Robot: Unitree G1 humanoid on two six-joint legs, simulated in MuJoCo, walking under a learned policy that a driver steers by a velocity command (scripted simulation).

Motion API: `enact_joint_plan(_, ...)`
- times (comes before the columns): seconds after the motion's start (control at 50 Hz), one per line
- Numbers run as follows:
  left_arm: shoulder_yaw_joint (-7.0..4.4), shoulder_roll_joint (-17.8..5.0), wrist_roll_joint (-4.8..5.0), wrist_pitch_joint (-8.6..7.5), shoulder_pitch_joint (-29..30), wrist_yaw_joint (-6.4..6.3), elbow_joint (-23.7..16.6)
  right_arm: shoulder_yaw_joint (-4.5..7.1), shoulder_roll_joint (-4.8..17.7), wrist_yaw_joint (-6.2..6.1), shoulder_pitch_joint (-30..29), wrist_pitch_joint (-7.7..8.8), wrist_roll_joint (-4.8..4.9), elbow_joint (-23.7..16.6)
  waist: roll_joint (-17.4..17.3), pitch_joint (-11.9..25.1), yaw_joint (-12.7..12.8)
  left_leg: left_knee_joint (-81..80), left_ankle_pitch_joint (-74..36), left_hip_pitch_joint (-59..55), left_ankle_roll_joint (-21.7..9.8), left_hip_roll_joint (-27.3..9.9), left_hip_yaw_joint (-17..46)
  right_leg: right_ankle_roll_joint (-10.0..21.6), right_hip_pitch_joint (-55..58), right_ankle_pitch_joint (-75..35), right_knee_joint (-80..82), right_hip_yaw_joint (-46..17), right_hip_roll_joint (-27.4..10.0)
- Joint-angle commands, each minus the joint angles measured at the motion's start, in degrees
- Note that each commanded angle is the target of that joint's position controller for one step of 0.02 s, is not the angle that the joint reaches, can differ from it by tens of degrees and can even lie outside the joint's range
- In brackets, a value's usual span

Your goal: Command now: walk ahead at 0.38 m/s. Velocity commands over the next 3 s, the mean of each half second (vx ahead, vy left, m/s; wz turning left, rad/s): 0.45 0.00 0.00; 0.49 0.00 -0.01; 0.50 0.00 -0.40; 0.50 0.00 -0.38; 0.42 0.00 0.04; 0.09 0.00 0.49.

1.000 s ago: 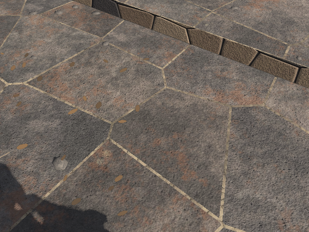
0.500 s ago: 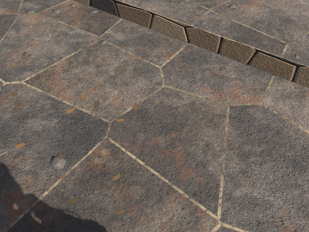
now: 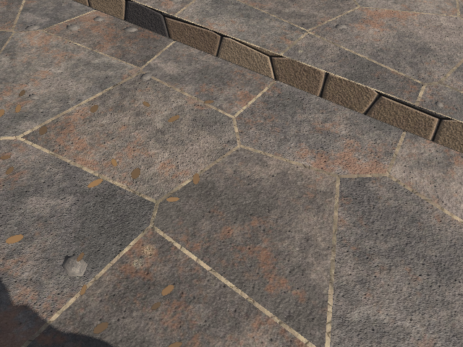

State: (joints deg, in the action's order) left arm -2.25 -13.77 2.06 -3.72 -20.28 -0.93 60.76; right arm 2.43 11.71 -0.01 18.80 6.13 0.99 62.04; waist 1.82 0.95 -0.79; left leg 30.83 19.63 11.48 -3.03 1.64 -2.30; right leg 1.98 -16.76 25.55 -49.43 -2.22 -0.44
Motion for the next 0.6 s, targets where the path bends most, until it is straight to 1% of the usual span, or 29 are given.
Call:
enact_joint_plan(0.02,-0.47,-3.97,0.76,-3.43,7.96,1.07,-6.98,0.69,6.77,0.53,10.86,1.19,-0.67,0.6,-7.12,-6.63,-2.7,-19.25,-2.42,-21.42,-11.29,-20.8,31.71,2.54,-36.16,-3.07,-21.24,-2.55,-2.64)
enact_joint_plan(0.04,-0.8,-4.42,0.27,-3.71,8.8,1.29,-7.15,0.42,6.7,0.82,8.85,1.04,-0.53,-0.2,-5.11,-6.99,-1.83,-19.92,-6.86,-20.91,-9.75,-19.17,26.52,2.89,-36.98,-7.36,-19.74,-1.61,-4.28)
enact_joint_plan(0.06,-1.28,-5.14,-0.29,-3.73,10.35,1.49,-7.59,-0.19,5.33,0.9,8.31,0.63,-0.6,-0.5,-5.06,-7.05,-1.53,-20.35,-14.12,-19.73,-8.13,-17.36,21.51,2.72,-35.77,-10.37,-17.21,-0.74,-5.64)
enact_joint_plan(0.08,-1.38,-4.7,-0.49,-3.52,10.91,1.86,-7.84,-0.69,3.97,0.76,9.1,0.03,-0.79,-0.45,-6.03,-6.47,-1.46,-20.82,-18.69,-18.48,-7.16,-15.48,17.5,2.15,-33.72,-12.02,-15.21,0.52,-6.05)
enact_joint_plan(0.1,-1.18,-3.53,-0.58,-3.16,11.45,2.21,-8.07,-0.85,3.9,0.45,10.12,-0.43,-0.97,-0.41,-6.7,-6.09,-1.49,-21.27,-21.78,-17.27,-6.97,-14.44,14.88,1.36,-32.3,-13.66,-13.22,1.73,-6.02)
enact_joint_plan(0.12,-0.88,-2.57,-0.73,-2.79,13.03,2.42,-8.77,-0.85,4.58,0.01,10.53,-0.77,-1.1,-0.6,-6.55,-6.39,-1.62,-22.01,-23.58,-15.68,-7.16,-13.71,12.85,0.44,-31.48,-15.45,-10.33,2.77,-5.82)
enact_joint_plan(0.16,0.0,-1.08,-0.88,-2.47,19.53,2.47,-11.69,-0.75,6.42,-0.85,9.42,-1.13,-1.32,-1.67,-5.76,-8.46,-2.26,-24.05,-23.57,-9.8,-7.15,-12.09,9.51,-0.93,-27.59,-20.26,0.35,4.38,-4.7)
enact_joint_plan(0.18,0.45,-0.45,-0.85,-2.45,22.72,2.54,-12.95,-0.62,7.39,-1.17,9.59,-1.15,-1.31,-2.03,-6.0,-9.12,-2.95,-25.08,-22.76,-7.15,-7.0,-11.43,8.26,-1.24,-24.38,-23.05,5.69,5.37,-3.61)
enact_joint_plan(0.2,0.65,-0.56,-0.71,-2.39,24.78,2.66,-13.82,-0.4,8.36,-1.38,10.51,-1.1,-1.19,-2.02,-6.66,-9.3,-3.4,-26.12,-21.98,-5.75,-7.07,-11.46,7.62,-1.36,-21.35,-24.95,9.49,6.29,-2.59)
enact_joint_plan(0.22,0.66,-1.2,-0.53,-2.29,26.13,2.81,-14.51,-0.14,9.09,-1.47,11.6,-0.98,-0.9,-1.77,-7.35,-9.56,-3.55,-26.94,-21.45,-5.66,-7.26,-12.15,7.5,-1.18,-19.27,-26.12,11.97,6.57,-1.99)
enact_joint_plan(0.26,0.52,-2.67,-0.18,-2.2,27.8,3.17,-15.81,0.26,9.38,-1.52,12.27,-0.81,-0.09,-1.33,-7.74,-10.46,-2.84,-26.78,-22.75,-8.75,-6.88,-14.0,7.11,0.13,-18.32,-27.27,15.92,5.26,-1.96)
enact_joint_plan(0.28,0.34,-3.42,-0.16,-2.29,28.13,3.39,-16.32,0.44,9.38,-1.52,12.12,-0.89,0.13,-1.27,-7.56,-10.3,-2.19,-25.63,-25.37,-11.29,-6.39,-14.84,6.72,1.0,-18.04,-26.97,17.57,4.83,-1.83)
enact_joint_plan(0.3,-0.07,-4.44,-0.22,-2.45,27.26,3.57,-16.47,0.68,9.68,-1.5,11.53,-1.08,0.07,-1.4,-7.6,-9.09,-0.97,-23.31,-31.14,-13.83,-5.69,-15.5,6.18,1.96,-16.28,-26.12,18.74,4.71,-1.3)
enact_joint_plan(0.32,-0.71,-5.73,-0.32,-2.57,24.84,3.63,-16.13,1.0,10.38,-1.49,10.75,-1.37,-0.18,-1.7,-8.42,-6.51,0.82,-19.4,-41.27,-16.13,-4.95,-15.9,5.52,2.94,-12.54,-24.71,18.66,5.24,-0.08)
enact_joint_plan(0.34,-1.65,-7.39,-0.3,-2.54,19.8,3.5,-14.92,1.31,11.02,-1.46,9.95,-1.88,-0.57,-2.01,-9.61,-2.37,3.68,-12.85,-52.25,-17.32,-4.15,-15.61,4.53,4.09,-5.92,-22.9,17.77,6.34,1.71)
enact_joint_plan(0.36,-3.02,-9.51,-0.08,-2.29,10.35,3.14,-12.03,1.18,10.55,-1.39,9.13,-2.49,-0.99,-2.51,-9.59,3.28,8.24,-1.72,-57.95,-15.03,-2.8,-13.49,2.79,5.64,5.68,-22.33,17.87,7.29,3.27)
enact_joint_plan(0.38,-4.09,-12.34,-0.36,-1.9,0.14,2.59,-9.6,0.56,9.47,-1.18,8.47,-2.62,-1.59,-3.91,-7.02,9.99,12.2,14.1,-46.14,-2.92,-1.23,-11.32,2.11,8.49,23.07,-20.17,16.33,-0.83,-3.89)
enact_joint_plan(0.4,-5.09,-17.13,-1.81,-1.6,-6.23,2.59,-7.92,-1.67,0.59,-0.33,16.19,-1.51,-1.3,-4.61,9.45,20.7,7.98,38.48,-9.4,18.53,2.54,0.04,2.03,18.36,42.59,-3.76,23.17,-30.74,-19.82)
enact_joint_plan(0.42,-3.61,-12.65,-1.68,-1.57,-4.46,2.81,-7.82,-1.26,2.87,0.19,14.16,0.39,-0.13,-3.73,10.11,21.34,8.58,47.72,10.9,24.82,1.28,1.26,10.79,18.2,40.85,1.3,33.81,-44.24,-21.43)
enact_joint_plan(0.44,-2.71,-9.87,-1.27,-1.93,1.71,2.85,-8.49,0.08,7.27,0.37,7.8,1.45,1.65,-6.28,8.14,10.09,6.82,50.61,8.04,30.41,0.12,-2.12,9.69,14.89,31.77,0.26,34.87,-35.45,-19.72)
enact_joint_plan(0.46,-2.03,-7.83,-1.29,-2.29,7.46,2.97,-9.89,0.29,8.49,-0.05,3.48,1.88,1.85,-7.47,2.33,4.57,4.93,48.31,2.23,28.66,-0.51,-5.5,8.12,13.09,21.29,-6.4,36.06,-26.39,-17.77)
enact_joint_plan(0.48,-1.6,-6.34,-1.93,-2.71,10.86,3.35,-10.27,0.79,8.34,-0.66,1.73,1.66,1.2,-7.75,-0.61,1.5,2.76,44.7,-1.76,25.57,-0.54,-7.77,7.16,11.88,12.69,-12.93,37.53,-19.91,-15.58)
enact_joint_plan(0.5,-1.15,-4.85,-2.51,-3.09,12.48,3.6,-10.14,1.15,7.5,-1.04,3.0,0.78,0.57,-7.53,0.49,0.72,0.36,41.82,-3.99,21.39,-0.66,-9.71,7.54,10.9,7.36,-16.03,39.06,-14.77,-13.13)
enact_joint_plan(0.52,-0.98,-4.17,-2.6,-3.18,12.61,3.83,-9.59,1.11,6.08,-1.17,4.34,-0.12,0.41,-7.34,1.93,0.39,-0.76,39.9,-4.64,18.95,-0.57,-10.29,7.45,10.95,4.3,-16.71,40.45,-12.32,-11.96)
enact_joint_plan(0.54,-0.99,-4.29,-2.43,-3.3,11.57,3.76,-8.89,1.09,5.09,-1.28,4.78,-0.79,0.3,-7.36,2.22,-0.33,-1.24,38.22,-4.65,18.33,-0.33,-10.64,6.93,11.49,2.36,-17.73,41.68,-10.43,-11.34)
enact_joint_plan(0.56,-1.05,-4.87,-2.29,-3.4,10.42,3.5,-8.18,1.23,5.1,-1.37,3.84,-1.26,0.15,-7.9,2.27,-1.49,-1.49,36.25,-5.47,19.19,0.13,-10.95,6.42,11.93,1.0,-18.5,42.8,-8.8,-11.01)
enact_joint_plan(0.6,-1.44,-6.98,-2.36,-3.43,8.06,2.52,-7.29,1.63,6.25,-1.55,-1.4,-1.54,-0.45,-10.09,1.37,-3.53,-0.89,30.61,-10.38,24.19,1.54,-11.69,6.06,12.61,1.45,-19.46,44.44,-7.5,-11.21)
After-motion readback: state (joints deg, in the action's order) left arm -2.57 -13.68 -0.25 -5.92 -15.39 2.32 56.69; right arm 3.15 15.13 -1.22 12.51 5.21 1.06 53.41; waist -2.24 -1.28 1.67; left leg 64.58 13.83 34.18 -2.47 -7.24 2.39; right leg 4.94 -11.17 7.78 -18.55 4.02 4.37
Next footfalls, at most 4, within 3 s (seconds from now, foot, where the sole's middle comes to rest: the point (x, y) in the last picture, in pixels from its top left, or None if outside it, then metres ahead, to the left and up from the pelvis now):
0.38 right None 0.38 -0.14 -0.77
0.92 left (197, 295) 0.69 0.10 -0.77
1.50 right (276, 223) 0.96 -0.17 -0.77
1.98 left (254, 157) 1.29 -0.10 -0.77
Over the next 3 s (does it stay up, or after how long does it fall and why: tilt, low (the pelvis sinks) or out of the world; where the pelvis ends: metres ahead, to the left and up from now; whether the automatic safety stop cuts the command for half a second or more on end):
stays up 1.35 -0.23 0.00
